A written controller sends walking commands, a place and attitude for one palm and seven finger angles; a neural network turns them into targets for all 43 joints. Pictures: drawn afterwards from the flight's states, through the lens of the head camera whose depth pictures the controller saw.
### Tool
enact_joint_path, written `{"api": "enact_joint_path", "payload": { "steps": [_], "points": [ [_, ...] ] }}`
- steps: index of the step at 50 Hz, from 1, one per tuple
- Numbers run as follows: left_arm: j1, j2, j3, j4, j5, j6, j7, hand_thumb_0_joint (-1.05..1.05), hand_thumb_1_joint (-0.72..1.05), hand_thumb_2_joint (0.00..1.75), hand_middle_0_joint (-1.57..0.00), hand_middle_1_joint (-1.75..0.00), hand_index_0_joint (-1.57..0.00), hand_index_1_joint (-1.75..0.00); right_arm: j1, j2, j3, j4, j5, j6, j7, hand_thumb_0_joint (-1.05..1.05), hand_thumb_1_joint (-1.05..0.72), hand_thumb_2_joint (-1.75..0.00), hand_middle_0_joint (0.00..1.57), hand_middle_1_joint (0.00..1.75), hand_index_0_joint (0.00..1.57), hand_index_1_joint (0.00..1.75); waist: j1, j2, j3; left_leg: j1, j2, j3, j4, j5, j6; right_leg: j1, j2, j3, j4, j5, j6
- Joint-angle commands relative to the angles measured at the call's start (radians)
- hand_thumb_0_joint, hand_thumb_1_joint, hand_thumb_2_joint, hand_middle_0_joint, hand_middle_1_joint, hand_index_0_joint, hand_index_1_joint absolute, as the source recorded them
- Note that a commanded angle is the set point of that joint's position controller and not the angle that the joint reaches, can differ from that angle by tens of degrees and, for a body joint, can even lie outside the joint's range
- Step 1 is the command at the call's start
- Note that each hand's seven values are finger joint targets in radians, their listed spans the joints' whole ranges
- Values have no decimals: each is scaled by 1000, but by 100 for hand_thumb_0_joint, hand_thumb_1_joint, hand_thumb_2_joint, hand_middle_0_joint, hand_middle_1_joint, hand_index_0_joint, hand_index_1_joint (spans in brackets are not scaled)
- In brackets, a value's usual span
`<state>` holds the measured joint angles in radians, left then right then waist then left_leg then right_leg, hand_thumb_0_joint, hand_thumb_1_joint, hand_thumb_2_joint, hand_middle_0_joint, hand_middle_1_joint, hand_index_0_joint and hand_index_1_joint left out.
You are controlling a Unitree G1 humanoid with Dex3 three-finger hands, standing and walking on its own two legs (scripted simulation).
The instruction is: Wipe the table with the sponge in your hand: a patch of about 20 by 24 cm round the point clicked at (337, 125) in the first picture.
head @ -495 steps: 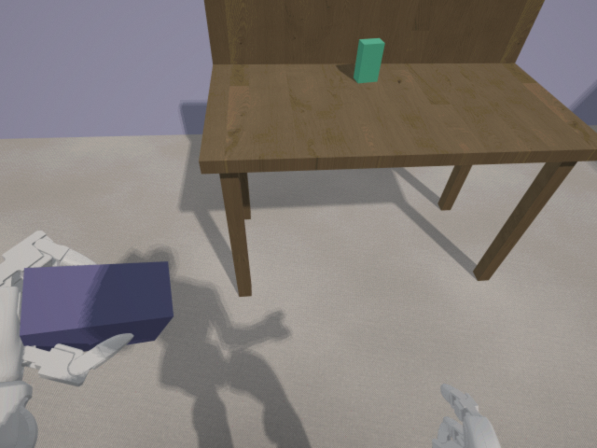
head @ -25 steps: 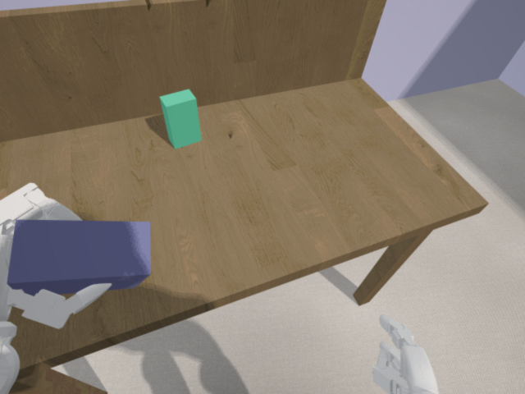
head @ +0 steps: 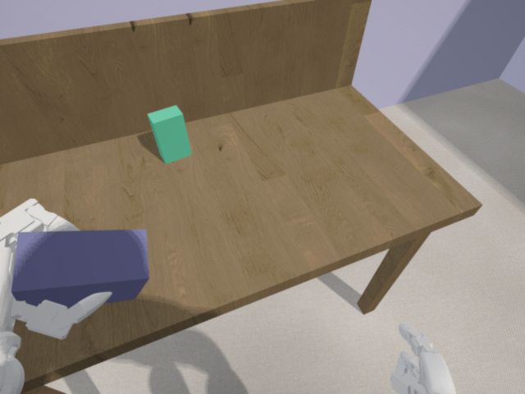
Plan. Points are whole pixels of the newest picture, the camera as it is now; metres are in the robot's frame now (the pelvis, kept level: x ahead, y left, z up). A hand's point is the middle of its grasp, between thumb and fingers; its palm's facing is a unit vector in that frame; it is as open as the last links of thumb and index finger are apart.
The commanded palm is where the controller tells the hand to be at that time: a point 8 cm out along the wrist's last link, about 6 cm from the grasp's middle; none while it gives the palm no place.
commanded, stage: come to a stop and stand still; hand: left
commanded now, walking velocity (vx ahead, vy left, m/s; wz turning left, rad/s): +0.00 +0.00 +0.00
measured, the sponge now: (104, 269) +0.23 +0.21 +0.14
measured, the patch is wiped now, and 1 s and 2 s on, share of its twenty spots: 0.00 0.00 0.00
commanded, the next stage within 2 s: look again from close up in 0.72 s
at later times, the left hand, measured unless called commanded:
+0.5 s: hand (1, 276) +0.21 +0.31 +0.15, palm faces +0.35 -0.86 -0.36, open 9.6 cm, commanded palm +0.15 +0.34 +0.17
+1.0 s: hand out of the picture +0.23 +0.33 +0.17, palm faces +0.40 -0.82 -0.40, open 9.6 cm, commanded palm +0.15 +0.34 +0.17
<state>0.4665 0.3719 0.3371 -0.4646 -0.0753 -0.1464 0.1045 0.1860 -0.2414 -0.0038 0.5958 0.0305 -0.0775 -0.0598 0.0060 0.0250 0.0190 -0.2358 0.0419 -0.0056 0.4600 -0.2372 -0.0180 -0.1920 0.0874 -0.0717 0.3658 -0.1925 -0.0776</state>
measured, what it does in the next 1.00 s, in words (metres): shifts its weight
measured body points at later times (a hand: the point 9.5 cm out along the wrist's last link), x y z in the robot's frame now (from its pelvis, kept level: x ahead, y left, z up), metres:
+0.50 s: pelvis -0.01 +0.06 +0.00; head +0.00 +0.08 +0.45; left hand +0.18 +0.35 +0.17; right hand +0.17 -0.16 -0.07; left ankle +0.00 +0.13 -0.74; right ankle +0.00 -0.06 -0.74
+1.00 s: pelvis -0.01 +0.06 +0.00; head +0.02 +0.08 +0.45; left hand +0.20 +0.37 +0.20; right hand +0.16 -0.16 -0.08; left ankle +0.00 +0.13 -0.74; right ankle +0.00 -0.06 -0.74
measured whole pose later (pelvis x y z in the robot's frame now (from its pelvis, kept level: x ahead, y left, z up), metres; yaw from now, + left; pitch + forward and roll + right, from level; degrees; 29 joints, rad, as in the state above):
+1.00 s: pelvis -0.01 +0.06 +0.00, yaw -1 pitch +1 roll -1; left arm 0.32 0.41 0.43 -0.38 -0.05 -0.26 0.07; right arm 0.21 -0.20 0.02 0.58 0.01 -0.18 0.01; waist 0.02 -0.01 0.04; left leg -0.26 -0.04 0.05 0.46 -0.22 0.07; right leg -0.25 0.00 -0.02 0.43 -0.20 0.01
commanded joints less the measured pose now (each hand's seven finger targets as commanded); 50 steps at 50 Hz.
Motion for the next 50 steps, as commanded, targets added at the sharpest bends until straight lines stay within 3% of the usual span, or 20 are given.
{"api": "enact_joint_path", "payload": {
  "steps": [1, 5, 6, 9, 15, 16, 25, 26, 30, 31, 35, 36, 40, 41, 42, 43, 44, 45, 48, 50],
  "points": [
    [-31, 158, 112, -190, -5, -60, 21, 0, 10, 130, -120, -160, -120, -160, -99, -88, -26, -174, -6, -53, -2, 0, -90, -90, 20, 30, 20, 30, 8, -47, -155, 76, 35, -37, -15, 199, 57, 66, -200, 160, -64, 304, 101],
    [-45, 181, 122, -210, -3, -55, 20, 0, 10, 130, -120, -160, -120, -160, -110, -87, -23, -174, -5, -59, -5, 0, -90, -90, 20, 30, 20, 30, 8, -21, -135, 85, 42, -62, -56, 163, 54, 31, -186, 168, -80, 199, 74],
    [-63, 158, 101, -207, -1, -58, 17, 0, 10, 130, -120, -160, -120, -160, -98, -86, -20, -173, -10, -57, -6, 0, -90, -90, 20, 30, 20, 30, 5, -15, -141, 73, 46, -68, -67, 160, 55, 47, -183, 156, -75, 178, 68],
    [-92, 165, 100, -221, 5, -57, 17, 0, 10, 130, -120, -160, -120, -160, -91, -85, -20, -179, -11, -64, -7, 0, -90, -90, 20, 30, 20, 30, 7, 10, -136, 61, 49, -84, -92, 146, 53, 56, -177, 161, -74, 161, 58],
    [-104, 176, 107, -226, 13, -64, 14, 0, 10, 130, -120, -160, -120, -160, -94, -82, -15, -175, -12, -74, -7, 0, -90, -90, 20, 30, 20, 30, 5, 51, -132, 51, 60, -96, -136, 125, 48, 73, -160, 135, -63, 145, 53],
    [-107, 149, 83, -224, 13, -69, 11, 0, 10, 130, -120, -160, -120, -160, -84, -79, -11, -177, -17, -74, -6, 0, -90, -90, 20, 30, 20, 30, 5, 55, -129, 40, 64, -100, -145, 121, 48, 82, -159, 122, -58, 141, 53],
    [-97, 175, 110, -245, 26, -89, 3, 0, 10, 130, -120, -160, -120, -160, -67, -84, -17, -178, -16, -90, 0, 0, -90, -90, 20, 30, 20, 30, 6, 89, -113, 9, 79, -127, -197, 123, 4, 104, -134, 84, -18, 116, 52],
    [-90, 156, 96, -231, 24, -93, 2, 0, 10, 130, -120, -160, -120, -160, -64, -81, -15, -178, -20, -89, -1, 0, -90, -90, 20, 30, 20, 30, 8, 95, -108, 2, 85, -126, -208, 99, 2, 101, -132, 78, -14, 96, 55],
    [-80, 177, 122, -233, 29, -98, 2, 0, 10, 130, -120, -160, -120, -160, -60, -85, -21, -173, -17, -96, 0, 0, -90, -90, 20, 30, 20, 30, 8, 90, -115, 12, 84, -123, -209, 113, -12, 104, -128, 72, -3, 99, 56],
    [-80, 149, 100, -221, 25, -101, -1, 0, 10, 130, -120, -160, -120, -160, -54, -83, -19, -171, -21, -95, 0, 0, -90, -90, 20, 30, 20, 30, 9, 77, -112, 8, 86, -128, -214, 113, -16, 102, -126, 66, -1, 91, 57],
    [-83, 166, 115, -230, 30, -101, 1, 0, 10, 130, -120, -160, -120, -160, -58, -88, -25, -169, -15, -100, 3, 0, -90, -90, 20, 30, 20, 30, 6, 77, -120, 19, 77, -116, -193, 133, -19, 102, -129, 70, -5, 110, 53],
    [-81, 145, 99, -217, 27, -105, -1, 0, 10, 130, -120, -160, -120, -160, -57, -86, -22, -165, -19, -98, 2, 0, -90, -90, 20, 30, 20, 30, 8, 68, -117, 14, 78, -117, -195, 124, -18, 101, -129, 66, -7, 102, 54],
    [-74, 173, 125, -229, 26, -103, 2, 0, 10, 130, -120, -160, -120, -160, -62, -90, -28, -165, -14, -99, 3, 0, -90, -90, 20, 30, 20, 30, 6, 60, -134, 37, 68, -111, -165, 197, -19, 103, -135, 72, -12, 144, 48],
    [-1160, 951, 678, -457, 207, -210, 5, 0, 10, 130, -120, -160, -120, -160, 69, -126, -10, -157, -78, -142, 17, 0, -90, -90, 20, 30, 20, 30, 3, -52, 63, -191, 76, -37, -21, 139, 59, -45, -159, 102, -19, 52, 89],
    [-547, 331, 290, 164, 84, -173, -39, 0, 10, 130, -120, -160, -120, -160, -29, 4, 22, -101, -36, -133, 19, 0, -90, -90, 20, 30, 20, 30, 12, -57, -155, 31, 29, -84, -65, 196, 59, -91, -189, 91, -6, -34, 30],
    [-285, 223, 205, 177, 50, -168, -52, 0, 10, 130, -120, -160, -120, -160, 2, -82, -35, -150, -34, -154, 21, 0, -90, -90, 20, 30, 20, 30, 51, 58, -169, 75, 25, -57, -60, 174, 32, -17, -165, 205, -20, 52, 17],
    [-240, 171, 127, 1, 23, -184, -58, 0, 10, 130, -120, -160, -120, -160, 11, -91, -41, -157, -24, -154, 36, 0, -90, -90, 20, 30, 20, 30, 31, 120, -191, 57, 23, -67, -79, 167, 31, 47, -172, 179, 13, 78, 28],
    [-132, 89, 81, -52, 4, -190, -56, 0, 10, 130, -120, -160, -120, -160, -37, -74, -36, -158, -9, -162, 56, 0, -90, -90, 20, 30, 20, 30, 35, 187, -204, 64, 36, -67, -103, 184, 39, 72, -149, 138, 65, 80, 38],
    [-62, 135, 80, -173, 15, -188, -34, 0, 10, 130, -120, -160, -120, -160, -39, -93, -37, -167, -14, -160, 74, 0, -90, -90, 20, 30, 20, 30, 41, 29, -160, -53, 46, -81, -121, 104, 44, 118, -142, 118, 65, 75, 58],
    [-27, 194, 155, -155, 12, -180, -11, 0, 10, 130, -120, -160, -120, -160, -68, -88, -32, -165, -8, -155, 64, 0, -90, -90, 20, 30, 20, 30, 39, -59, -142, -43, 35, -67, -110, 59, 43, 91, -143, 122, 33, 64, 63]
  ]
}}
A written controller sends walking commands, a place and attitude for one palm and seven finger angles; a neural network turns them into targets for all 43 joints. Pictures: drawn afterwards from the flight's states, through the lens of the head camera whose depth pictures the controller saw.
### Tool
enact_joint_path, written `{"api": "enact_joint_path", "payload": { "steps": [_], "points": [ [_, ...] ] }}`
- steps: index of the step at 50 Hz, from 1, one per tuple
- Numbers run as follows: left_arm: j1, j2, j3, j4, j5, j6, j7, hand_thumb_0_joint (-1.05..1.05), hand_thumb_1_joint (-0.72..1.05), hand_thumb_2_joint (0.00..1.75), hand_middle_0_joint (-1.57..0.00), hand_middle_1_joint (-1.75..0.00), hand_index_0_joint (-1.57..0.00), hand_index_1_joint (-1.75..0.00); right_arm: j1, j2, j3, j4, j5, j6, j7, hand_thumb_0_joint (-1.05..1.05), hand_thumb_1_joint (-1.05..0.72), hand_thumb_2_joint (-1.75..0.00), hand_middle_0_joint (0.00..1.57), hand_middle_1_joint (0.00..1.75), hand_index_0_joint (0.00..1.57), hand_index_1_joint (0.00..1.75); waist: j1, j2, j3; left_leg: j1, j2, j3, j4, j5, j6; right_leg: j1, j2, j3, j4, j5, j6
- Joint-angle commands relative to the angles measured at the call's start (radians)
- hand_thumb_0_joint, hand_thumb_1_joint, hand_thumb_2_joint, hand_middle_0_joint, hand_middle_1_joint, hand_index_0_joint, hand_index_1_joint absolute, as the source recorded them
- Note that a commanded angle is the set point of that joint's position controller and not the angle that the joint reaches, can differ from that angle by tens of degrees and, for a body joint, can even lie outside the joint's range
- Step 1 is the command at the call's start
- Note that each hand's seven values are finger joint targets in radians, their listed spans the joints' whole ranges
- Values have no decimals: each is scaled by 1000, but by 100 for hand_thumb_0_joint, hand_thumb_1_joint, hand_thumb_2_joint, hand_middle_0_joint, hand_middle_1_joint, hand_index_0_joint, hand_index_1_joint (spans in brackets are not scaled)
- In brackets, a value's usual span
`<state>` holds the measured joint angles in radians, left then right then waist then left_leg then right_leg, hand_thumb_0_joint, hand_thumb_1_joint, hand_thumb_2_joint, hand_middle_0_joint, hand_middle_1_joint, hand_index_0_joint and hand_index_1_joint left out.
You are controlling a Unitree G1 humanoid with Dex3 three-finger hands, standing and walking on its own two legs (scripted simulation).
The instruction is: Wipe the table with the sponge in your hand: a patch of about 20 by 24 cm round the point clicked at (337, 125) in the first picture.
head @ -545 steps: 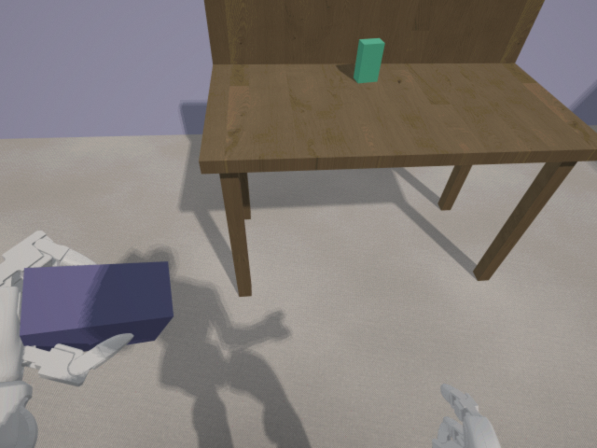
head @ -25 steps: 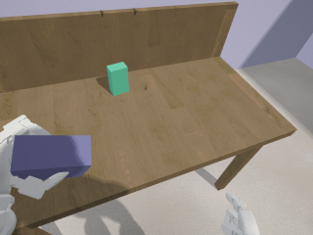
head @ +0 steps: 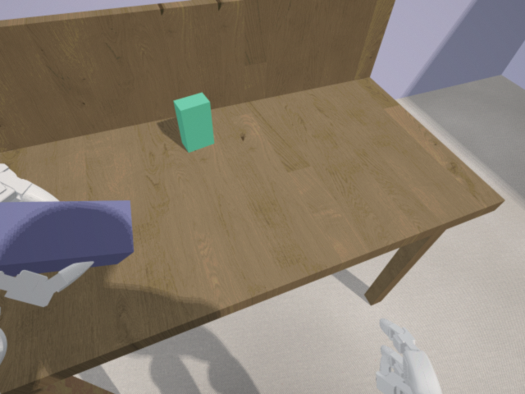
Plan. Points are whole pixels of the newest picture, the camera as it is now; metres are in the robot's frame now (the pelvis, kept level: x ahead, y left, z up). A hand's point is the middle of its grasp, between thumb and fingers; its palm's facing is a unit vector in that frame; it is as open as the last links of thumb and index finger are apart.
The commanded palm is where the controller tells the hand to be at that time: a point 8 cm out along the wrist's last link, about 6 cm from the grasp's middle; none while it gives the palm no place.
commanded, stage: look again from close up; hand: left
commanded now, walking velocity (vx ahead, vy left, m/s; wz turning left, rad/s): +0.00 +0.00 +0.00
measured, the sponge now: (85, 237) +0.25 +0.23 +0.16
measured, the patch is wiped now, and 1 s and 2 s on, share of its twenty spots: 0.00 0.00 0.00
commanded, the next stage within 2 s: turn the palm down, sponge in hand in 0.10 s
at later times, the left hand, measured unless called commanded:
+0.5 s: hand (86, 267) +0.22 +0.23 +0.14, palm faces +0.21 -0.79 -0.58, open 9.6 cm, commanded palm +0.17 +0.27 +0.17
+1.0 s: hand (90, 270) +0.21 +0.21 +0.15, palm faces +0.29 -0.49 -0.82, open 9.6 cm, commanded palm +0.17 +0.24 +0.17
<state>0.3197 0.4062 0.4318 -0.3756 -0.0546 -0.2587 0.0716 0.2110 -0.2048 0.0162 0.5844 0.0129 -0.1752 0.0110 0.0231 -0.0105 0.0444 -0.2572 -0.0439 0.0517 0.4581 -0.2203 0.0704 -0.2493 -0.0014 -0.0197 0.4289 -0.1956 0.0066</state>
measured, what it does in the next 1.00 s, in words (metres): shifts its weight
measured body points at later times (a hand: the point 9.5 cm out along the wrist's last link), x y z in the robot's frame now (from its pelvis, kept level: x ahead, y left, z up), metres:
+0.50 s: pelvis +0.01 -0.02 -0.01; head +0.02 -0.02 +0.44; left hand +0.20 +0.27 +0.17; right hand +0.23 -0.22 -0.07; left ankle +0.01 +0.07 -0.74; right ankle +0.02 -0.13 -0.74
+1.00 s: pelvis +0.00 -0.08 -0.02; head +0.01 -0.11 +0.43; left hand +0.19 +0.24 +0.19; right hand +0.20 -0.31 -0.11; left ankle +0.01 +0.07 -0.74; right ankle +0.02 -0.13 -0.74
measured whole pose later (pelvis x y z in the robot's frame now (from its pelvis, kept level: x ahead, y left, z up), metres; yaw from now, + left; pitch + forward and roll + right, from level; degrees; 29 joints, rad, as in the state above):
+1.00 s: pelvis +0.00 -0.08 -0.02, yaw +2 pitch +1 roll +1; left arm 0.36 0.61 0.35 -0.36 0.22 0.04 0.02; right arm 0.19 -0.27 0.01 0.59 0.02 -0.03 -0.10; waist 0.06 0.06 -0.03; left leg -0.35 0.02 -0.02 0.66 -0.32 -0.03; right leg -0.35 0.07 -0.08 0.66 -0.33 -0.10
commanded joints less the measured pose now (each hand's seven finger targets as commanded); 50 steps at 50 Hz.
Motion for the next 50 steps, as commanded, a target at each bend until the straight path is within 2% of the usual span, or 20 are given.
{"api": "enact_joint_path", "payload": {
  "steps": [1, 5, 9, 10, 11, 12, 14, 15, 19, 20, 22, 25, 27, 33, 39, 40, 41, 45, 46, 50],
  "points": [
    [90, 158, 63, -236, -11, -71, 22, 0, 10, 130, -120, -160, -120, -160, -79, -124, -51, -156, 5, -52, -17, 0, -90, -90, 20, 30, 20, 30, 16, -59, -161, -37, 113, -135, -101, 40, -46, 146, -63, 67, -45, 66, -23],
    [-25, 227, 124, -277, -19, -80, 30, 0, 10, 130, -120, -160, -120, -160, -107, -116, -44, -155, 11, -50, -51, 0, -90, -90, 20, 30, 20, 30, 5, 16, -143, 27, 105, -136, -79, 99, -48, 93, -72, 94, -60, 107, -29],
    [-55, 165, 50, -295, -17, -85, 25, 0, 10, 130, -120, -160, -120, -160, -85, -114, -43, -150, 6, -61, -57, 0, -90, -90, 20, 30, 20, 30, 7, 112, -183, 55, 107, -139, -75, 172, -51, 141, -72, 82, -40, 168, -31],
    [-993, 943, 351, -694, 63, -218, 41, 0, 10, 130, -120, -160, -120, -160, 49, -206, 84, -207, 72, -31, -115, 0, -90, -90, 20, 30, 20, 30, -69, 401, -161, -139, 133, -181, -44, -60, -9, 110, -7, 59, 119, -99, 36],
    [-588, 492, 233, -178, 126, 19, 0, 0, 10, 130, -120, -160, -120, -160, -109, -152, -59, -113, -62, -28, -93, 0, -90, -90, 20, 30, 20, 30, 61, 341, -357, 146, 81, -106, -26, 146, -94, 60, -1, -15, 141, -21, -66],
    [-390, 267, 20, -72, 18, 113, -23, 0, 10, 130, -120, -160, -120, -160, -100, -177, -41, -153, -32, -37, -40, 0, -90, -90, 20, 30, 20, 30, 26, 252, -271, 177, 78, -157, -14, 382, -133, -43, 19, -66, 120, 14, -66],
    [-193, 180, -18, -125, -30, 259, -105, 0, 10, 130, -120, -160, -120, -160, -112, -199, -46, -118, -4, -27, -45, 0, -90, -90, 20, 30, 20, 30, 67, 204, -278, 262, 100, -124, -1, 489, -122, -28, 17, -56, 89, 92, -46],
    [-104, 59, -122, -90, -32, 344, -133, 0, 10, 130, -120, -160, -120, -160, -166, -169, -13, -132, 21, -20, -25, 0, -90, -90, 20, 30, 20, 30, 60, 156, -209, 232, 100, -113, -4, 471, -119, -43, 30, -63, 88, 80, -44],
    [11, 225, -19, -256, 93, 394, -135, 0, 10, 130, -120, -160, -120, -160, -177, -186, -26, -166, 8, 44, -11, 0, -90, -90, 20, 30, 20, 30, 57, -15, -158, 106, 88, -103, -9, 309, -92, -11, 36, -88, 76, 132, -38],
    [-1, 308, 70, -330, 97, 361, -111, 0, 10, 130, -120, -160, -120, -160, -209, -185, -18, -180, 12, 54, -11, 0, -90, -90, 20, 30, 20, 30, 62, 0, -200, 107, 79, -90, -6, 231, -84, -6, 50, -74, 79, 101, -39],
    [-69, 292, 107, -348, 86, 245, -54, 0, 10, 130, -120, -160, -120, -160, -203, -161, -23, -174, -20, 48, -29, 0, -90, -90, 20, 30, 20, 30, 45, -13, -215, 94, 72, -99, 19, 190, -87, -51, 56, -82, 106, 63, -35],
    [-138, 404, 201, -401, 127, 132, 49, 0, 10, 130, -120, -160, -120, -160, -202, -157, -28, -154, -33, 45, -41, 0, -90, -90, 20, 30, 20, 30, 44, 105, -250, 70, 64, -93, 46, 82, -75, -97, 59, -53, 123, -16, -38],
    [-111, 304, 111, -291, 166, 131, 85, 0, 10, 130, -120, -160, -120, -160, -172, -138, -29, -134, -42, 43, -45, 0, -90, -90, 20, 30, 20, 30, 24, 176, -215, 45, 55, -87, 71, 77, -73, -123, 43, -57, 125, -20, -40],
    [-198, 310, -43, -162, 224, 300, -22, 0, 10, 130, -120, -160, -120, -160, -181, -168, -16, -150, -15, 80, -99, 0, -90, -90, 20, 30, 20, 30, 0, 120, -173, 10, 34, -61, 84, 11, -40, -103, 12, -15, 67, -51, -28],
    [-161, 410, 41, -206, 269, 253, -65, 0, 10, 130, -120, -160, -120, -160, -190, -156, -19, -167, -16, 73, -130, 0, -90, -90, 20, 30, 20, 30, 43, 17, -208, 6, 30, -52, 110, 49, -31, -47, -1, 27, 43, -47, -15],
    [-135, 472, 110, -199, 269, 243, -51, 0, 10, 130, -120, -160, -120, -160, -200, -154, -17, -165, -11, 66, -128, 0, -90, -90, 20, 30, 20, 30, 58, 25, -196, -3, 27, -46, 118, 45, -36, -43, 2, 52, 32, -67, -16],
    [-148, 424, 82, -201, 265, 228, -41, 0, 10, 130, -120, -160, -120, -160, -197, -141, -16, -166, -13, 66, -125, 0, -90, -90, 20, 30, 20, 30, 52, 29, -211, -21, 25, -44, 128, 49, -36, -28, -11, 54, 37, -57, -12],
    [-26, 498, 182, -122, 274, 243, 2, 0, 10, 130, -120, -160, -120, -160, -164, -160, -36, -153, -5, 75, -115, 0, -90, -90, 20, 30, 20, 30, 77, 60, -199, -72, 31, -39, 173, 73, -48, -2, -41, 134, 43, 16, -8],
    [-38, 419, 103, -120, 274, 257, 0, 0, 10, 130, -120, -160, -120, -160, -162, -154, -32, -166, -3, 83, -113, 0, -90, -90, 20, 30, 20, 30, 67, 49, -197, -93, 31, -40, 173, 61, -47, 1, -53, 126, 50, 17, -3],
    [-28, 476, 104, -88, 309, 309, -13, 0, 10, 130, -120, -160, -120, -160, -166, -172, -37, -174, 10, 92, -122, 0, -90, -90, 20, 30, 20, 30, 59, 14, -159, -127, 34, -50, 213, 24, -50, -17, -83, 206, 33, 10, 12]
  ]
}}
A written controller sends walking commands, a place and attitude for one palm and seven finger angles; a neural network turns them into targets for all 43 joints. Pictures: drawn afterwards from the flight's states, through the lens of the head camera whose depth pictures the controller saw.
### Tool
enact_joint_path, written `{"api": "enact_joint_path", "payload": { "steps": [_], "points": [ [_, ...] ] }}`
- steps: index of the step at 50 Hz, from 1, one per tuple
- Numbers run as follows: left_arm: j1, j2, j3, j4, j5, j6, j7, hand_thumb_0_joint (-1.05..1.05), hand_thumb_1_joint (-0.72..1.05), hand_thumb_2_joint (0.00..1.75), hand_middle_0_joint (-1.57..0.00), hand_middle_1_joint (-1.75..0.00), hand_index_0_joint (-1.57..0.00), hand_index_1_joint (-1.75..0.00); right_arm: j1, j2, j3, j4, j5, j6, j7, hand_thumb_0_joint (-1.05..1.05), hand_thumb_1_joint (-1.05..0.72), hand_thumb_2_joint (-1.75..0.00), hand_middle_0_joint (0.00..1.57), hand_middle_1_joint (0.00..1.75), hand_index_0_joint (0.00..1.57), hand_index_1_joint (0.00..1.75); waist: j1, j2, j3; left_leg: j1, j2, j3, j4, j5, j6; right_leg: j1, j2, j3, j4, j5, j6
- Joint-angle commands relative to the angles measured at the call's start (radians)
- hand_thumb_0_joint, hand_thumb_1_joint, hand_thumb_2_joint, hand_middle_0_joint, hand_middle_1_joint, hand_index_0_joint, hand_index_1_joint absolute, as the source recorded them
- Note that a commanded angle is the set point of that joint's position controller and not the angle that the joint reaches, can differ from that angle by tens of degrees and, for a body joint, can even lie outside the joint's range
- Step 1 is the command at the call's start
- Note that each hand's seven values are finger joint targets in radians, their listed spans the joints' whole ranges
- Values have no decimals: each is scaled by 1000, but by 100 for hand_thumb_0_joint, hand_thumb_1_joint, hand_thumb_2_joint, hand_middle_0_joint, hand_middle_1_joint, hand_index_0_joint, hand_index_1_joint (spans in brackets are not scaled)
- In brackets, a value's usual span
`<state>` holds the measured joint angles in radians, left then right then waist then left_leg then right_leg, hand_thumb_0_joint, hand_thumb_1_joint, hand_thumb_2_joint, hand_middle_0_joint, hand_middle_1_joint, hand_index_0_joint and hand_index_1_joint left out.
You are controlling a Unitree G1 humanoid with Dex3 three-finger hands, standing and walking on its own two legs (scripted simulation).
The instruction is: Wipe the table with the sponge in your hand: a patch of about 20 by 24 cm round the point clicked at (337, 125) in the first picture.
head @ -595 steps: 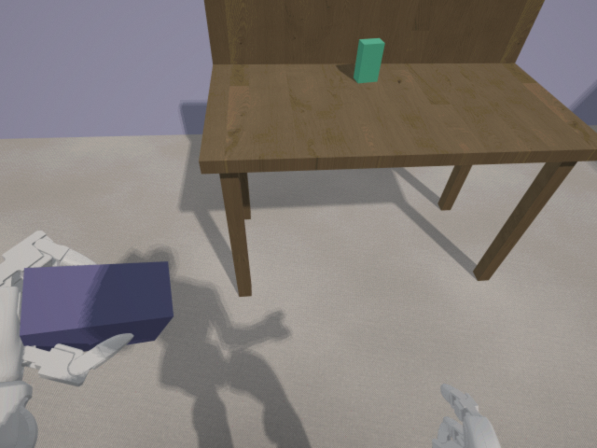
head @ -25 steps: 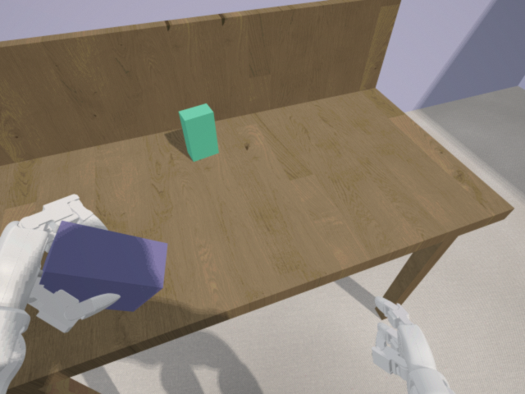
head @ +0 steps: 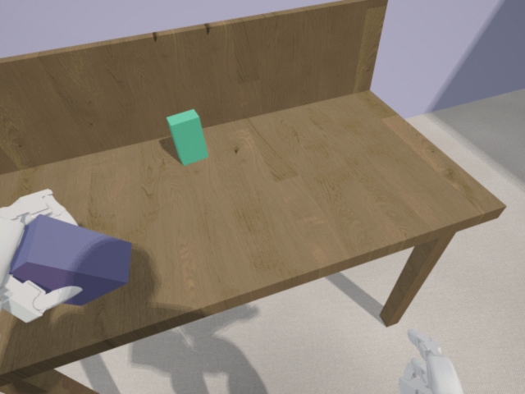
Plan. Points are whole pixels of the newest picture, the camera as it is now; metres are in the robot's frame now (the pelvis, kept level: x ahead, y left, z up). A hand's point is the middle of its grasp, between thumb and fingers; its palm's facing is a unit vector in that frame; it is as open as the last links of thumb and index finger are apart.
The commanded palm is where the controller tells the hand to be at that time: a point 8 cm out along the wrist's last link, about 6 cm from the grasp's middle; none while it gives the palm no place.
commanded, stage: turn the palm down, sponge in hand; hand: left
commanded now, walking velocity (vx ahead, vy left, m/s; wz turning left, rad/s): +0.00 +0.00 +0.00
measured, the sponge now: (78, 268) +0.23 +0.27 +0.13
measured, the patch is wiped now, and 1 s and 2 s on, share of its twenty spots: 0.00 0.00 0.00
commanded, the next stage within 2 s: move the sponge above the wiping area in 1.40 s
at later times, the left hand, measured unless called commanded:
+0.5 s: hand (30, 267) +0.22 +0.32 +0.14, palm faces +0.18 -0.28 -0.94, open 9.6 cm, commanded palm +0.19 +0.32 +0.19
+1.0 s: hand (16, 264) +0.23 +0.35 +0.13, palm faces +0.06 -0.09 -0.99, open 9.6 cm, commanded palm +0.19 +0.34 +0.19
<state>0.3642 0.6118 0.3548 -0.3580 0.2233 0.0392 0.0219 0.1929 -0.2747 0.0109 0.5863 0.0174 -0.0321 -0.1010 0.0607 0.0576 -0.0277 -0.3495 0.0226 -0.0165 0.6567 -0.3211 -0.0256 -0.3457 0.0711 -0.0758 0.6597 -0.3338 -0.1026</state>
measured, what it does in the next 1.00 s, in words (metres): shifts its weight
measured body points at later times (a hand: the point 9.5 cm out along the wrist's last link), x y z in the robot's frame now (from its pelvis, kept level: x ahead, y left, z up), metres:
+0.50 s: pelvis +0.00 +0.03 +0.01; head -0.01 -0.01 +0.45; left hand +0.20 +0.33 +0.19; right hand +0.22 -0.19 -0.08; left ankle +0.01 +0.15 -0.72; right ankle +0.01 -0.05 -0.72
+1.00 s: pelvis +0.00 +0.06 +0.02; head +0.00 +0.03 +0.47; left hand +0.22 +0.36 +0.18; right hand +0.26 -0.12 -0.06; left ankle +0.01 +0.15 -0.72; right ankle +0.01 -0.05 -0.72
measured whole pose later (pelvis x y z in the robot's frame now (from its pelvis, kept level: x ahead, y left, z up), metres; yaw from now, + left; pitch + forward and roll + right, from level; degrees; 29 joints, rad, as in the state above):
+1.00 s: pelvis +0.00 +0.06 +0.02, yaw +0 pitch -2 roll +0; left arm 0.15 0.54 -0.01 -0.25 0.86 0.37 -0.03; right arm 0.00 -0.25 0.07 0.65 0.03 0.04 -0.07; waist 0.13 0.10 0.01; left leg -0.18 -0.05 0.01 0.44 -0.22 0.05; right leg -0.17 0.01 -0.04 0.44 -0.23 -0.02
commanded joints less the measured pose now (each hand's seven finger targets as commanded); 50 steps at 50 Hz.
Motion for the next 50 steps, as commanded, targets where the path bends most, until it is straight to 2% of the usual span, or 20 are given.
{"api": "enact_joint_path", "payload": {
  "steps": [1, 5, 6, 10, 11, 15, 16, 20, 23, 25, 26, 30, 31, 35, 36, 40, 41, 45, 46, 50],
  "points": [
    [-104, 223, 124, -120, 40, 12, 27, 0, 10, 130, -120, -160, -120, -160, -145, -99, -31, -184, 6, -48, -11, 0, -90, -90, 20, 30, 20, 30, 11, -61, -104, -39, -32, 16, 16, 119, 50, 85, -163, 254, -192, 157, 126],
    [-140, 283, 135, -156, 93, -5, 23, 0, 10, 130, -120, -160, -120, -160, -167, -102, -34, -184, 9, -57, -27, 0, -90, -90, 20, 30, 20, 30, 8, -68, -105, -30, -38, 2, 42, 115, 52, 61, -161, 299, -195, 142, 123],
    [-167, 251, 101, -168, 108, -13, 30, 0, 10, 130, -120, -160, -120, -160, -160, -98, -38, -184, 5, -55, -27, 0, -90, -90, 20, 30, 20, 30, 3, -53, -129, -34, -38, 2, 47, 111, 52, 68, -169, 291, -190, 143, 124],
    [-132, 325, 164, -162, 175, -15, 78, 0, 10, 130, -120, -160, -120, -160, -177, -100, -43, -171, 6, -59, -28, 0, -90, -90, 20, 30, 20, 30, 26, -33, -137, -14, -46, -4, 47, 132, 52, 59, -148, 316, -184, 134, 101],
    [-164, 250, 93, -178, 188, -6, 88, 0, 10, 130, -120, -160, -120, -160, -178, -89, -39, -177, 5, -55, -26, 0, -90, -90, 20, 30, 20, 30, 17, 3, -147, -7, -43, 3, 39, 139, 54, 60, -150, 286, -179, 139, 99],
    [-127, 295, 125, -152, 245, 63, 120, 0, 10, 130, -120, -160, -120, -160, -206, -99, -37, -173, 14, -49, -25, 0, -90, -90, 20, 30, 20, 30, 43, 6, -155, 32, -40, 6, -7, 176, 55, 60, -117, 242, -167, 155, 80],
    [-139, 220, 47, -154, 251, 88, 111, 0, 10, 130, -120, -160, -120, -160, -203, -92, -30, -185, 14, -43, -25, 0, -90, -90, 20, 30, 20, 30, 32, -4, -150, 34, -36, 17, -26, 178, 60, 69, -116, 192, -160, 178, 88],
    [-174, 240, 19, -130, 305, 179, 79, 0, 10, 130, -120, -160, -120, -160, -258, -94, -9, -183, 27, -31, -29, 0, -90, -90, 20, 30, 20, 30, 40, -1, -102, 67, -34, 7, -89, 166, 60, 54, -93, 159, -185, 136, 80],
    [-212, 200, -62, -139, 356, 208, 48, 0, 10, 130, -120, -160, -120, -160, -252, -93, -1, -186, 24, -20, -30, 0, -90, -90, 20, 30, 20, 30, 31, -36, -107, 93, -32, -3, -131, 171, 66, 73, -85, 118, -199, 132, 83],
    [-236, 223, -49, -138, 396, 223, 40, 0, 10, 130, -120, -160, -120, -160, -298, -87, 10, -181, 28, -22, -29, 0, -90, -90, 20, 30, 20, 30, 41, -16, -89, 114, -37, -11, -148, 156, 64, 68, -75, 139, -223, 89, 70],
    [-267, 171, -106, -161, 412, 220, 34, 0, 10, 130, -120, -160, -120, -160, -287, -82, 11, -182, 25, -21, -26, 0, -90, -90, 20, 30, 20, 30, 30, -6, -104, 130, -33, -6, -156, 167, 66, 79, -76, 109, -220, 105, 71],
    [-291, 228, -60, -180, 487, 225, 44, 0, 10, 130, -120, -160, -120, -160, -325, -79, 15, -161, 16, -20, -18, 0, -90, -90, 20, 30, 20, 30, 57, 46, -141, 172, -33, -35, -191, 213, 60, 124, -61, 125, -228, 138, 49],
    [-295, 165, -119, -172, 496, 230, 43, 0, 10, 130, -120, -160, -120, -160, -314, -73, 15, -161, 15, -20, -14, 0, -90, -90, 20, 30, 20, 30, 48, 41, -143, 174, -30, -25, -192, 229, 62, 132, -68, 96, -227, 154, 53],
    [-316, 200, -99, -111, 549, 275, 43, 0, 10, 130, -120, -160, -120, -160, -356, -80, 20, -135, 16, -5, -8, 0, -90, -90, 20, 30, 20, 30, 60, 39, -110, 179, -29, -49, -232, 223, 54, 149, -56, 125, -253, 145, 39],
    [-340, 132, -171, -118, 553, 285, 36, 0, 10, 130, -120, -160, -120, -160, -347, -76, 21, -138, 17, -1, -5, 0, -90, -90, 20, 30, 20, 30, 47, 42, -115, 185, -26, -37, -235, 239, 57, 160, -64, 92, -251, 164, 44],
    [-392, 171, -170, -117, 610, 313, 17, 0, 10, 130, -120, -160, -120, -160, -396, -76, 26, -127, 15, 6, 4, 0, -90, -90, 20, 30, 20, 30, 62, 65, -139, 213, -24, -70, -267, 261, 54, 193, -53, 124, -258, 182, 28],
    [-389, 117, -222, -112, 613, 313, 9, 0, 10, 130, -120, -160, -120, -160, -373, -72, 24, -129, 15, 6, 7, 0, -90, -90, 20, 30, 20, 30, 51, 39, -135, 214, -21, -62, -265, 278, 58, 198, -60, 92, -258, 191, 35],
    [-409, 184, -177, -102, 667, 324, -2, 0, 10, 130, -120, -160, -120, -160, -412, -76, 27, -116, 11, 13, 20, 0, -90, -90, 20, 30, 20, 30, 74, 63, -146, 224, -20, -88, -288, 299, 56, 227, -48, 133, -262, 208, 21],
    [-406, 128, -228, -101, 668, 322, -5, 0, 10, 130, -120, -160, -120, -160, -391, -69, 25, -119, 10, 13, 24, 0, -90, -90, 20, 30, 20, 30, 66, 50, -152, 224, -20, -75, -283, 318, 59, 236, -58, 100, -261, 219, 27],
    [-421, 191, -175, -75, 709, 340, -2, 0, 10, 130, -120, -160, -120, -160, -428, -76, 26, -103, 10, 22, 37, 0, -90, -90, 20, 30, 20, 30, 85, 63, -154, 230, -21, -99, -296, 346, 54, 246, -48, 147, -268, 233, 15]
  ]
}}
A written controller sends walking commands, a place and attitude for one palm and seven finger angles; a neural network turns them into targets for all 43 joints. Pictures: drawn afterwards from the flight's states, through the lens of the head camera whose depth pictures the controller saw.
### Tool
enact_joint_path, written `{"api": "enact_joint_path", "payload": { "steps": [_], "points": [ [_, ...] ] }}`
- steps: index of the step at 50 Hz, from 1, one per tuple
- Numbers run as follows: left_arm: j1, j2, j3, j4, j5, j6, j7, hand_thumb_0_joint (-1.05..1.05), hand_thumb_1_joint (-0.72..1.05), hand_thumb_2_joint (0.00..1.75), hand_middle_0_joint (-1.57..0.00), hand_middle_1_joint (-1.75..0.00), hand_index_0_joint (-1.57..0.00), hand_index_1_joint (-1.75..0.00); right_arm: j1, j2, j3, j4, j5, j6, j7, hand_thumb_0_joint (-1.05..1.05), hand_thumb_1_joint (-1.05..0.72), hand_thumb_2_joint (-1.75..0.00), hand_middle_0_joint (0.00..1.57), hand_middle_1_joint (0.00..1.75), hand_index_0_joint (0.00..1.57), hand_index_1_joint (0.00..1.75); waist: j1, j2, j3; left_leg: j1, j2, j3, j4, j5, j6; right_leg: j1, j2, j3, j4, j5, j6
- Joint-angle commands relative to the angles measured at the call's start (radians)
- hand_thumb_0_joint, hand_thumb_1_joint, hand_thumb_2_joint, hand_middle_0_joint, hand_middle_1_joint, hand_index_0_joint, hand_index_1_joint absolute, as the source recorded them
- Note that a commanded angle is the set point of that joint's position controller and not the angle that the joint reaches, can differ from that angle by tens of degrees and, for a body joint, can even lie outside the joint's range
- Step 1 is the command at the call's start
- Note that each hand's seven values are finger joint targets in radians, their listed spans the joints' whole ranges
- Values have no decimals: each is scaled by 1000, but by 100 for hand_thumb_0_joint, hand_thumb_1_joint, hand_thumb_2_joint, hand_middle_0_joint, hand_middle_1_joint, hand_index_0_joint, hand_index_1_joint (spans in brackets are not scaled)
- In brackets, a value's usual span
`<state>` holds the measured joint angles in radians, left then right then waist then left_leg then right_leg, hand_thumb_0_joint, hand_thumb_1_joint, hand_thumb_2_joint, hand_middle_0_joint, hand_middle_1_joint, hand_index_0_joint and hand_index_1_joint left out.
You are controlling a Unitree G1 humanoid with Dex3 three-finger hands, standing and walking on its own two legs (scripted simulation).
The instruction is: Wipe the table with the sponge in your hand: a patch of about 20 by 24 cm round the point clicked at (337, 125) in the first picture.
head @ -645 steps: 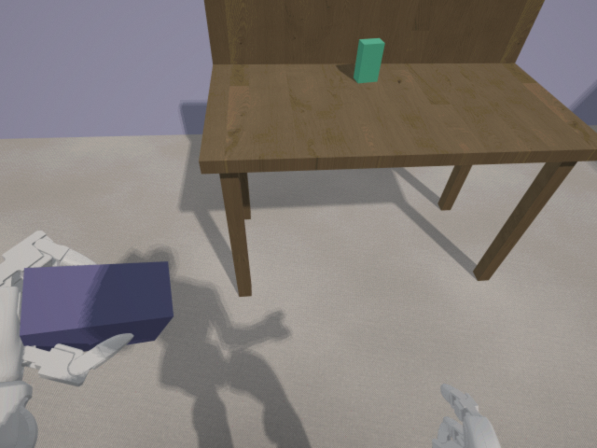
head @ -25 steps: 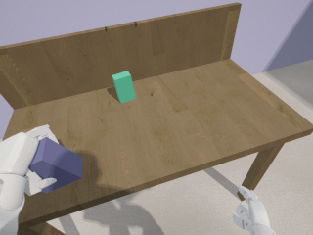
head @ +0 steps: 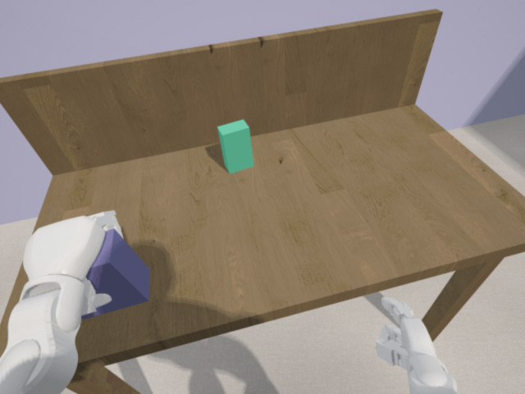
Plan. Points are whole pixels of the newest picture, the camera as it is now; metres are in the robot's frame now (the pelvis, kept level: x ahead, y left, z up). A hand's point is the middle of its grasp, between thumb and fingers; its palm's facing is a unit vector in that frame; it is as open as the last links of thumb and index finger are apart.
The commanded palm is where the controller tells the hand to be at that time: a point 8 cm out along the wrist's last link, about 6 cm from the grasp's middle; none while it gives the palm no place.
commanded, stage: turn the palm down, sponge in hand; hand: left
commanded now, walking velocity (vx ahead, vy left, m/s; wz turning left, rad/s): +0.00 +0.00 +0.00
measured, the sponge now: (105, 282) +0.22 +0.29 +0.06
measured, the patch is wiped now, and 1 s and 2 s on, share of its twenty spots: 0.00 0.00 0.00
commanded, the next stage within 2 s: move the sponge above the wiping area in 0.40 s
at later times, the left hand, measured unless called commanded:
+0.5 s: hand (100, 265) +0.23 +0.28 +0.11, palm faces +0.04 -0.08 -1.00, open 9.6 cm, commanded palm +0.19 +0.27 +0.17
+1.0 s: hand (116, 268) +0.23 +0.27 +0.09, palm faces +0.00 -0.07 -1.00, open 9.6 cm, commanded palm +0.21 +0.26 +0.15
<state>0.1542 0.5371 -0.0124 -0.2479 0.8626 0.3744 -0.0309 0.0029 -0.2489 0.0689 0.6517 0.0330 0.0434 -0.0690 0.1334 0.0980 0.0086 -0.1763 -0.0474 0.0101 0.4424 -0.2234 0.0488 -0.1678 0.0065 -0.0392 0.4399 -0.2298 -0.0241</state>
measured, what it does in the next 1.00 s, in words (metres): stands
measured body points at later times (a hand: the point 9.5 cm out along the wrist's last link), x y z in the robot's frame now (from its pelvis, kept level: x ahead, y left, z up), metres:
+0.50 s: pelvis +0.00 -0.01 +0.00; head +0.00 -0.05 +0.45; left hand +0.22 +0.28 +0.16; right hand +0.26 -0.20 -0.08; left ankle +0.01 +0.09 -0.74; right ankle +0.01 -0.11 -0.74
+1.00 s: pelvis +0.00 -0.03 +0.00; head -0.01 -0.07 +0.45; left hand +0.23 +0.26 +0.15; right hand +0.24 -0.24 -0.09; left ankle +0.01 +0.09 -0.74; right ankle +0.01 -0.11 -0.74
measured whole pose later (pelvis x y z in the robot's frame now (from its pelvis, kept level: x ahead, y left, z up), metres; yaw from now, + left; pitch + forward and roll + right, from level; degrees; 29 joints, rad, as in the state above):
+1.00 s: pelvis +0.00 -0.03 +0.00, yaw -1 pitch -3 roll +0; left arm 0.12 0.51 -0.02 -0.11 0.89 0.32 0.00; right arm 0.02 -0.27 0.03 0.69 0.04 0.02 -0.08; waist 0.12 0.11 0.01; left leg -0.16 -0.01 0.01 0.42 -0.21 0.01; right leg -0.16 0.04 -0.04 0.43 -0.22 -0.06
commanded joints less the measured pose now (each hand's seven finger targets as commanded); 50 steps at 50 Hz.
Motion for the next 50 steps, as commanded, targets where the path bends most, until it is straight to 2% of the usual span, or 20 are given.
{"api": "enact_joint_path", "payload": {
  "steps": [1, 5, 6, 10, 11, 15, 16, 20, 21, 25, 26, 30, 31, 35, 36, 40, 41, 45, 46, 50],
  "points": [
    [-208, 189, 130, -199, 54, 2, 49, 0, 10, 130, -120, -160, -120, -160, -216, -92, -37, -174, -4, -54, 6, 0, -90, -90, 20, 30, 20, 30, -1, 4, -203, 68, 51, -107, -70, 268, -16, 71, 7, 69, -45, 147, -55],
    [-212, 245, 175, -177, 54, 10, 41, 0, 10, 130, -120, -160, -120, -160, -245, -100, -34, -166, -2, -52, 4, 0, -90, -90, 20, 30, 20, 30, 8, -7, -175, 67, 47, -124, -91, 211, -17, 57, 18, 111, -65, 110, -59],
    [-213, 180, 115, -190, 49, 7, 37, 0, 10, 130, -120, -160, -120, -160, -226, -94, -36, -172, -1, -55, 7, 0, -90, -90, 20, 30, 20, 30, -5, -14, -182, 65, 47, -106, -83, 232, -16, 64, 8, 71, -58, 125, -53],
    [-212, 255, 182, -206, 62, -2, 37, 0, 10, 130, -120, -160, -120, -160, -242, -101, -37, -166, -5, -57, 6, 0, -90, -90, 20, 30, 20, 30, 10, 12, -198, 82, 42, -122, -83, 250, -15, 74, 19, 121, -64, 141, -63],
    [-207, 185, 121, -203, 52, -4, 34, 0, 10, 130, -120, -160, -120, -160, -221, -92, -39, -171, -4, -59, 5, 0, -90, -90, 20, 30, 20, 30, -4, -25, -194, 80, 41, -102, -74, 252, -11, 70, 7, 82, -65, 145, -53],
    [-208, 259, 192, -190, 60, -4, 41, 0, 10, 130, -120, -160, -120, -160, -241, -103, -39, -161, -5, -60, 4, 0, -90, -90, 20, 30, 20, 30, 9, -25, -185, 83, 35, -112, -75, 240, -13, 65, 17, 134, -78, 141, -63],
    [-212, 188, 126, -205, 48, -8, 40, 0, 10, 130, -120, -160, -120, -160, -225, -94, -41, -170, -2, -63, 4, 0, -90, -90, 20, 30, 20, 30, -4, -10, -201, 82, 37, -94, -69, 250, -11, 73, 4, 90, -69, 151, -54],
    [-200, 251, 190, -191, 52, -8, 48, 0, 10, 130, -120, -160, -120, -160, -240, -101, -42, -165, -3, -66, 2, 0, -90, -90, 20, 30, 20, 30, 10, -14, -183, 83, 30, -104, -69, 234, -13, 68, 12, 144, -82, 141, -64],
    [-206, 191, 130, -204, 49, -11, 45, 0, 10, 130, -120, -160, -120, -160, -222, -96, -43, -169, -3, -67, 3, 0, -90, -90, 20, 30, 20, 30, -4, -16, -204, 85, 30, -89, -62, 249, -9, 74, 2, 103, -73, 160, -54],
    [-199, 254, 187, -184, 54, -4, 52, 0, 10, 130, -120, -160, -120, -160, -248, -103, -43, -163, -1, -68, 1, 0, -90, -90, 20, 30, 20, 30, 9, -12, -176, 82, 24, -100, -69, 222, -13, 62, 10, 152, -88, 132, -63],
    [-209, 168, 111, -177, 44, -5, 49, 0, 10, 130, -120, -160, -120, -160, -224, -94, -46, -168, 1, -69, -1, 0, -90, -90, 20, 30, 20, 30, -11, -37, -173, 77, 27, -80, -59, 219, -7, 57, -1, 112, -85, 137, -51],
    [-212, 251, 181, -160, 58, -4, 55, 0, 10, 130, -120, -160, -120, -160, -245, -106, -46, -162, 1, -68, -2, 0, -90, -90, 20, 30, 20, 30, 9, -19, -176, 77, 18, -95, -67, 206, -11, 61, 8, 158, -91, 120, -62],
    [-219, 179, 116, -170, 53, -10, 52, 0, 10, 130, -120, -160, -120, -160, -225, -98, -50, -169, 1, -71, -2, 0, -90, -90, 20, 30, 20, 30, -7, -22, -193, 81, 21, -76, -55, 220, -5, 66, -1, 122, -81, 145, -53],
    [-204, 271, 204, -108, 58, -11, 60, 0, 10, 130, -120, -160, -120, -160, -228, -112, -50, -151, 1, -69, -4, 0, -90, -90, 20, 30, 20, 30, 4, -54, -162, 72, 16, -87, -59, 201, -10, 50, 8, 165, -97, 125, -59],
    [-211, 189, 131, -119, 50, -16, 57, 0, 10, 130, -120, -160, -120, -160, -215, -102, -52, -163, 3, -70, -5, 0, -90, -90, 20, 30, 20, 30, -10, -52, -174, 68, 18, -68, -53, 202, -4, 59, -3, 130, -90, 136, -48],
    [-261, 267, 190, -75, 60, -25, 66, 0, 10, 130, -120, -160, -120, -160, -223, -114, -52, -147, 4, -73, -12, 0, -90, -90, 20, 30, 20, 30, -7, -41, -146, 70, 11, -79, -56, 167, -8, 27, 5, 170, -111, 87, -55],
    [-260, 193, 127, -94, 49, -35, 64, 0, 10, 130, -120, -160, -120, -160, -210, -103, -56, -161, 6, -78, -13, 0, -90, -90, 20, 30, 20, 30, -15, -35, -175, 75, 14, -65, -49, 171, -2, 42, -4, 135, -101, 96, -47],
    [-263, 256, 176, -63, 59, -56, 72, 0, 10, 130, -120, -160, -120, -160, -210, -112, -57, -147, 1, -89, -17, 0, -90, -90, 20, 30, 20, 30, -4, -32, -173, 85, 8, -77, -50, 169, -6, 29, 4, 171, -110, 89, -55],
    [-252, 189, 127, -66, 52, -62, 72, 0, 10, 130, -120, -160, -120, -160, -192, -103, -63, -153, 4, -92, -17, 0, -90, -90, 20, 30, 20, 30, -17, -34, -183, 76, 12, -62, -43, 175, -1, 41, -5, 138, -100, 105, -47],
    [-222, 264, 208, -60, 56, -67, 92, 0, 10, 130, -120, -160, -120, -160, -201, -112, -68, -146, 1, -93, -15, 0, -90, -90, 20, 30, 20, 30, 4, -40, -195, 81, 11, -71, -41, 197, -5, 52, 1, 174, -97, 140, -55]
  ]
}}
